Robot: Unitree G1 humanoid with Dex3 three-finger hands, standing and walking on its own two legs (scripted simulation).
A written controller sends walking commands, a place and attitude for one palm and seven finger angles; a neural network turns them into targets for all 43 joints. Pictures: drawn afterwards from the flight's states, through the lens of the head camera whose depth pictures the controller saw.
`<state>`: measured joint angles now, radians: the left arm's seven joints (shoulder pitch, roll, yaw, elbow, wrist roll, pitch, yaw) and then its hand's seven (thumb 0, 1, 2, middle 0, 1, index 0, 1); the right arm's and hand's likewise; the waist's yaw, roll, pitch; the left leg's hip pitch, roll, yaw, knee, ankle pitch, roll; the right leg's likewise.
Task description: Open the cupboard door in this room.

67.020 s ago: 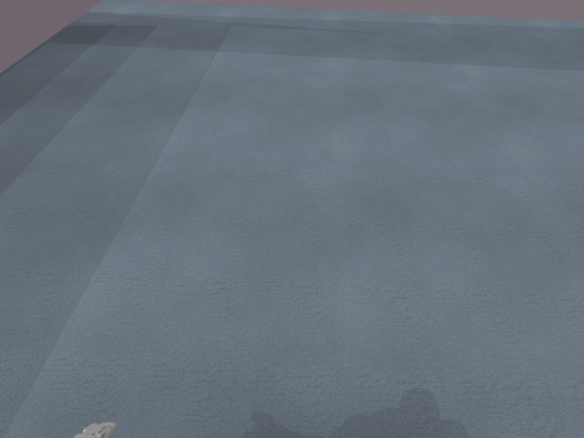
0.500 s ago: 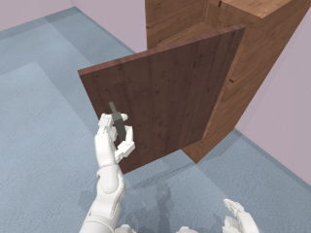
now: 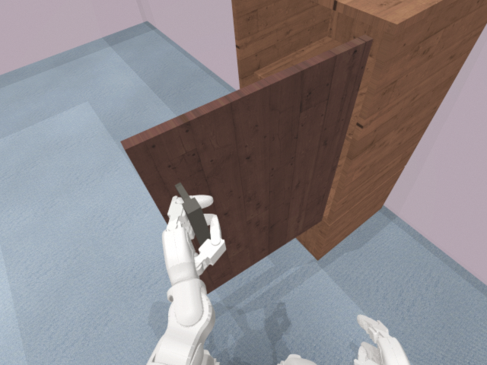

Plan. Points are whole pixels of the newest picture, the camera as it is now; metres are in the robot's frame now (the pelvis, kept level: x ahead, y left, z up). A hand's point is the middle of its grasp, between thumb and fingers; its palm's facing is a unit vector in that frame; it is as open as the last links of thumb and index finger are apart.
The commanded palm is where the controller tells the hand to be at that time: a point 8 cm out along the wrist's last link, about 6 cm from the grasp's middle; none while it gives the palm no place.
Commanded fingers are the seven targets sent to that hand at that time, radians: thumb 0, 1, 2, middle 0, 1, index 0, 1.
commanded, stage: open thumb and fingers to let go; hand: left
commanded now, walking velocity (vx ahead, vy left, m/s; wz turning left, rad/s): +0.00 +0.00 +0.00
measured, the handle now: (194, 219) +0.35 +0.09 +0.05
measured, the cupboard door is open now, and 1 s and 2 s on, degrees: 86 85 85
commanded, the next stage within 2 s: slide the hand sideways off the handle in 0.68 s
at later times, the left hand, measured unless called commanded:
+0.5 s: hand (212, 239) +0.31 +0.06 +0.05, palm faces +0.24 -0.97 -0.01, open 13.9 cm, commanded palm +0.27 +0.11 +0.05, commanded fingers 0.00 -0.50 0.30 -0.21 -0.65 -0.21 -0.65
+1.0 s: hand (200, 258) +0.28 +0.07 +0.05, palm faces -0.27 -0.96 -0.02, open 16.1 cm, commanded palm +0.26 +0.12 +0.05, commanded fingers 0.00 -0.50 0.30 -0.15 -0.30 -0.15 -0.30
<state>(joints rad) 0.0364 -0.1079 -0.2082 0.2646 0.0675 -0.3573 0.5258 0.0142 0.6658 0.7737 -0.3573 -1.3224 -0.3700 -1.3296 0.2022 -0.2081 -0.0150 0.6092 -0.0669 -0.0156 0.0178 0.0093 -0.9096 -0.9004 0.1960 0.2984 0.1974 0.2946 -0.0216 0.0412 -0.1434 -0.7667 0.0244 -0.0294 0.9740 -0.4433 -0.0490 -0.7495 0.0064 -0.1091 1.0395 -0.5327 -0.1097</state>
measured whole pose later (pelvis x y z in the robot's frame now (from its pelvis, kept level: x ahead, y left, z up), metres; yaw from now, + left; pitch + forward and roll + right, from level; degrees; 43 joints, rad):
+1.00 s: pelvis -0.02 +0.06 -0.01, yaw -3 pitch +12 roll -1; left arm -0.02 0.04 -0.27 0.26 -0.05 -0.35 0.07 -0.01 -0.50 0.30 -0.23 -0.39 -0.17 -0.40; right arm 0.24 -0.22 0.01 0.53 0.00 -0.01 0.01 0.01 -0.91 -0.90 0.20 0.30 0.20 0.29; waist -0.02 0.06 -0.12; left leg -0.81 -0.01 -0.02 1.07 -0.47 0.00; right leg -0.77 0.00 -0.06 1.06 -0.50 -0.03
